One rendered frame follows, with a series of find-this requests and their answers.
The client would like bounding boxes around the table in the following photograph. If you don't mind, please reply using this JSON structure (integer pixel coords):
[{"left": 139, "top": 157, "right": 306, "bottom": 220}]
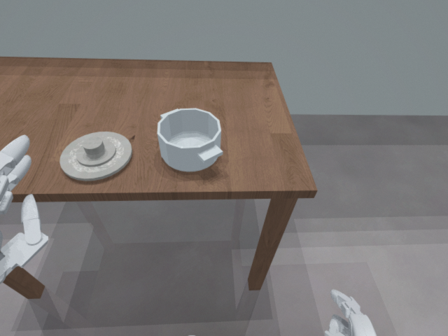
[{"left": 0, "top": 57, "right": 318, "bottom": 299}]

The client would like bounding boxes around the lid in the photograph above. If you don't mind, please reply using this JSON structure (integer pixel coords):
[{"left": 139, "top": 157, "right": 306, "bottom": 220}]
[{"left": 59, "top": 132, "right": 132, "bottom": 181}]

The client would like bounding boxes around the left robot hand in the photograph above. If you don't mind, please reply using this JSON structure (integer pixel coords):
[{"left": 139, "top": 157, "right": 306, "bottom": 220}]
[{"left": 0, "top": 135, "right": 48, "bottom": 284}]

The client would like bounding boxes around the right robot hand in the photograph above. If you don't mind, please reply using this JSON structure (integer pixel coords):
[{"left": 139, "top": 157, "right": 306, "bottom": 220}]
[{"left": 325, "top": 289, "right": 377, "bottom": 336}]

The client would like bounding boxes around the knob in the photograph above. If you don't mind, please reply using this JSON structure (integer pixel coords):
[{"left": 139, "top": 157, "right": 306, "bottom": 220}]
[{"left": 83, "top": 136, "right": 104, "bottom": 155}]

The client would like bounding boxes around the pot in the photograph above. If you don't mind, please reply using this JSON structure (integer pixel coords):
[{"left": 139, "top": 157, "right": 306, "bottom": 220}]
[{"left": 157, "top": 108, "right": 223, "bottom": 172}]

